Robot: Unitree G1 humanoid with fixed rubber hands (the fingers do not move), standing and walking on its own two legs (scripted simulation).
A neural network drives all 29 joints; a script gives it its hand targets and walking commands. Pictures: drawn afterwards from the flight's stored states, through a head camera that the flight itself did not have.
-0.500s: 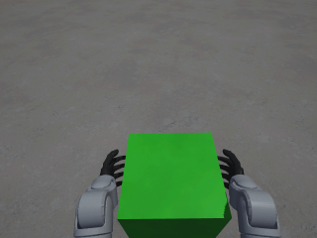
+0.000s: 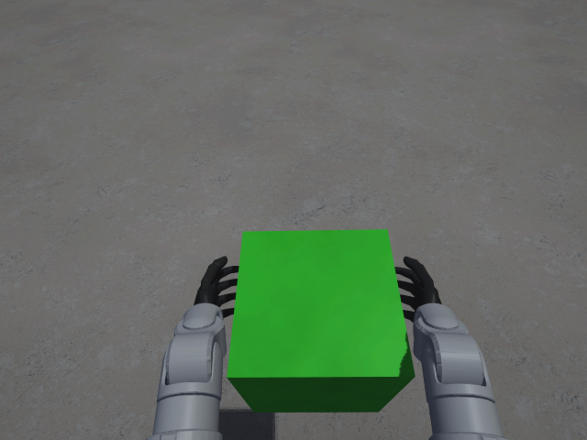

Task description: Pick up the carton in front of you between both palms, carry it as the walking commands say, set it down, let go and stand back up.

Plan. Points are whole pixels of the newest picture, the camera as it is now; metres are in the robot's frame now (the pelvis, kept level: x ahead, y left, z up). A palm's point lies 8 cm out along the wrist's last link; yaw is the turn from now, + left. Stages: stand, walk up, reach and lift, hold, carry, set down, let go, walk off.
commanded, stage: hold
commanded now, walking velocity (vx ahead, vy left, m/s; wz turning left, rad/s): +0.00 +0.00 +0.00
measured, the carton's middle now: (315, 328) +0.31 +0.00 -0.04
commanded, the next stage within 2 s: set down in 0.34 s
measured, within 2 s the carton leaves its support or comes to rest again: neither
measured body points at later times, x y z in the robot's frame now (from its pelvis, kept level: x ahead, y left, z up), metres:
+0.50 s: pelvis -0.04 +0.00 +0.00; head -0.06 -0.01 +0.45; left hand +0.28 +0.16 +0.04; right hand +0.28 -0.14 +0.04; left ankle -0.02 +0.12 -0.74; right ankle +0.02 -0.12 -0.74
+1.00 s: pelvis -0.07 -0.01 -0.07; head +0.15 +0.00 +0.31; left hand +0.32 +0.17 -0.16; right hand +0.35 -0.13 -0.16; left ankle -0.02 +0.12 -0.74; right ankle +0.02 -0.12 -0.74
